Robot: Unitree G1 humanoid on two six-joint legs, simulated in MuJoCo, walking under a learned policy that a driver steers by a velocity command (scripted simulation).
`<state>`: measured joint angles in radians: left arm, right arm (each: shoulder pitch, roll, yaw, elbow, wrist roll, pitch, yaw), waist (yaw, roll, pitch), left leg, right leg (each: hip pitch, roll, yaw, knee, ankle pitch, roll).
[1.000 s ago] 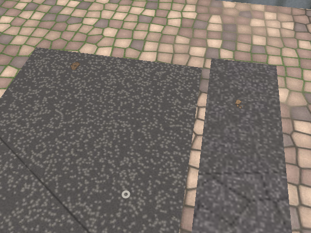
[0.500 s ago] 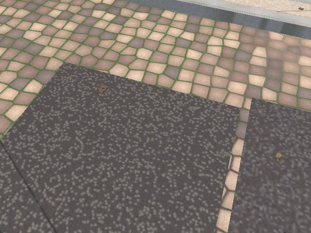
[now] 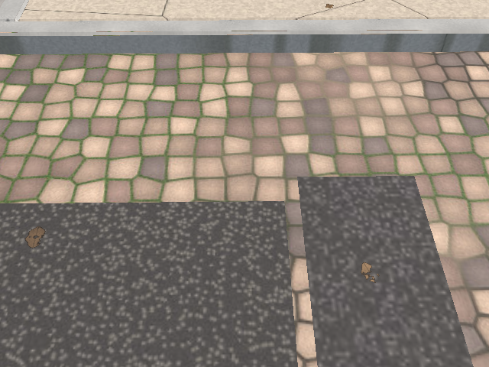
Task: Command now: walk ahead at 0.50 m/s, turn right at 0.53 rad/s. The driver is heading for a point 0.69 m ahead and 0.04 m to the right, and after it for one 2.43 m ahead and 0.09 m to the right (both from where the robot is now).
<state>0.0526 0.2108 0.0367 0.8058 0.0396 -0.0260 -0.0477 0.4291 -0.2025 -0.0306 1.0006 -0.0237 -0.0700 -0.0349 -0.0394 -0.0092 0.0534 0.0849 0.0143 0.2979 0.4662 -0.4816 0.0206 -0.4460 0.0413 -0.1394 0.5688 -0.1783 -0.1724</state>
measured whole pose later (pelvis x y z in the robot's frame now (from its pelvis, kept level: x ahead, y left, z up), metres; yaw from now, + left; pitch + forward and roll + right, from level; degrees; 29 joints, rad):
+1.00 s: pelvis +0.52 -0.06 +0.02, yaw -14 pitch +1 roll +2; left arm 0.03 0.22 0.00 0.79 0.03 -0.05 -0.02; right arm 0.45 -0.20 -0.03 0.97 -0.01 -0.07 0.00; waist -0.08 -0.04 0.06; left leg 0.01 -0.07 0.01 0.30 -0.32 0.05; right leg -0.52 -0.02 -0.01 0.57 -0.05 -0.02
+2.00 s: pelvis +0.57 -0.08 +0.02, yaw +13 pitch -1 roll +0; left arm 0.23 0.22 0.02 0.82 0.02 0.02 0.03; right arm 0.19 -0.24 -0.03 0.80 -0.01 0.04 -0.01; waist -0.01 0.04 0.04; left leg -0.25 -0.08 -0.08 0.49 -0.26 0.04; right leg -0.19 0.02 -0.01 0.46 -0.24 -0.03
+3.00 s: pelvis +0.58 -0.09 +0.03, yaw +12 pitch -1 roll +0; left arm 0.28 0.16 -0.01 1.12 0.01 -0.01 0.04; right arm 0.25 -0.17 0.01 1.17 -0.01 0.01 -0.04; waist 0.00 0.00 0.03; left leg -0.16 -0.04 -0.07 0.37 -0.19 0.01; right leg -0.12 0.05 -0.01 0.37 -0.23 -0.05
